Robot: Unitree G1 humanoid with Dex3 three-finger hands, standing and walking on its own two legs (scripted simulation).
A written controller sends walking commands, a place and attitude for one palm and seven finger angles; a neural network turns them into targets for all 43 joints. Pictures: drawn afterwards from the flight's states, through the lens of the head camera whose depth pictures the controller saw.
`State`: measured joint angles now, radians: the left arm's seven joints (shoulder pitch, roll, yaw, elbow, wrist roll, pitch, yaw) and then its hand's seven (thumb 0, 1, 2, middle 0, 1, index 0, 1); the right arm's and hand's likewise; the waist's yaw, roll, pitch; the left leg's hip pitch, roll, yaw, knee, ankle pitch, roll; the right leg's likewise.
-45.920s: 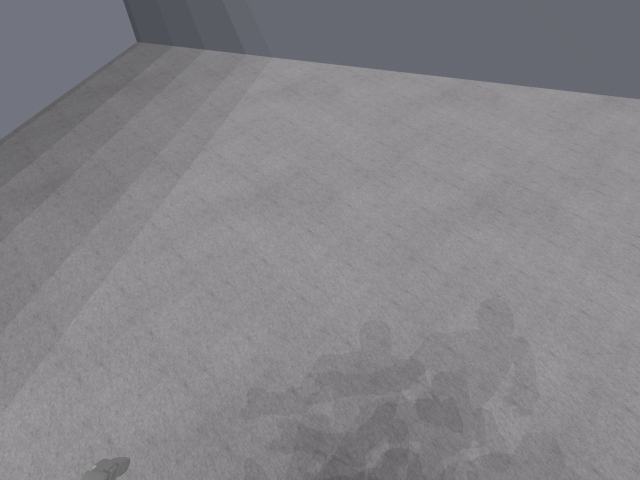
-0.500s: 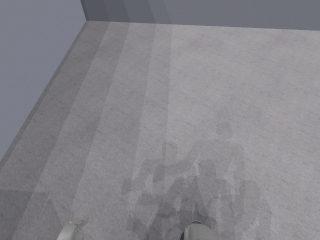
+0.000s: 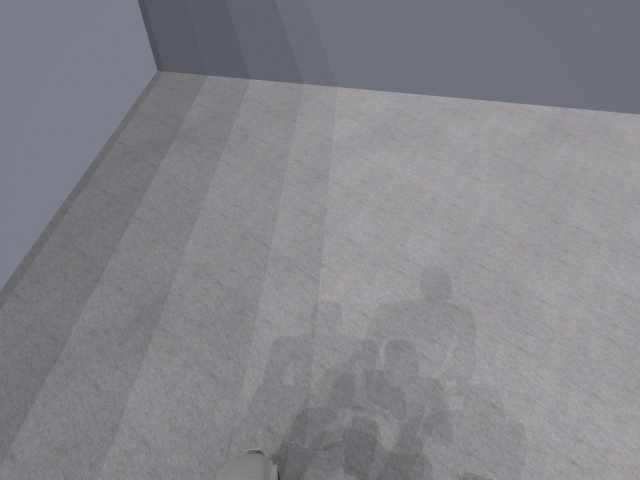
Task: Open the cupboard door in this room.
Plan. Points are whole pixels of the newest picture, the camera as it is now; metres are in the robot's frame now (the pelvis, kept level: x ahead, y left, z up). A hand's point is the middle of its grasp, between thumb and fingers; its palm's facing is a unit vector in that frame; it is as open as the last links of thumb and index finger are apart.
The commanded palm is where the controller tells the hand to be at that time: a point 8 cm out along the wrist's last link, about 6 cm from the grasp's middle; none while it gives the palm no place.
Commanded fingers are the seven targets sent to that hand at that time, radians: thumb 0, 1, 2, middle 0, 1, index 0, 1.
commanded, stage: walk to a spot facing it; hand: left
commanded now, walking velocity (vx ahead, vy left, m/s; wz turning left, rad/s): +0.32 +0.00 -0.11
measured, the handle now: out of the picture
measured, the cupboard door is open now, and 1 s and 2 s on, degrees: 43 43 43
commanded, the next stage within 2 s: turn to face it in 0.12 s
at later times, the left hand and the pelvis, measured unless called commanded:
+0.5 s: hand (228, 381) +0.28 +0.17 -0.16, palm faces +0.04 -0.97 -0.23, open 7.3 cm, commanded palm none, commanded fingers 0.00 0.90 0.90 -0.20 -0.30 -0.20 -0.30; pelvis +0.19 -0.02 +0.00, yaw +2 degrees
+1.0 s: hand (206, 367) +0.30 +0.21 -0.16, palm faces +0.35 -0.90 -0.27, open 7.4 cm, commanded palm none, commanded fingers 0.00 0.90 0.90 -0.20 -0.30 -0.20 -0.30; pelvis +0.27 -0.03 +0.00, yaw +19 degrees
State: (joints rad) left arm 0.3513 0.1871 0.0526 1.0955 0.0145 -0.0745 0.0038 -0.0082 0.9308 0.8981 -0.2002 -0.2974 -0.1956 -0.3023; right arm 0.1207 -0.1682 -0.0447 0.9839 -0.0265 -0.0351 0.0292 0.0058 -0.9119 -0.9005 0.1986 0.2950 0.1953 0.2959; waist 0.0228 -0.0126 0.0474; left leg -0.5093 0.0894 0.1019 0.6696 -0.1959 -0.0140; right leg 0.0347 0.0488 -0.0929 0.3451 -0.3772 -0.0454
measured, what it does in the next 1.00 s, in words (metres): walks ahead, turning left: left foot, then right foot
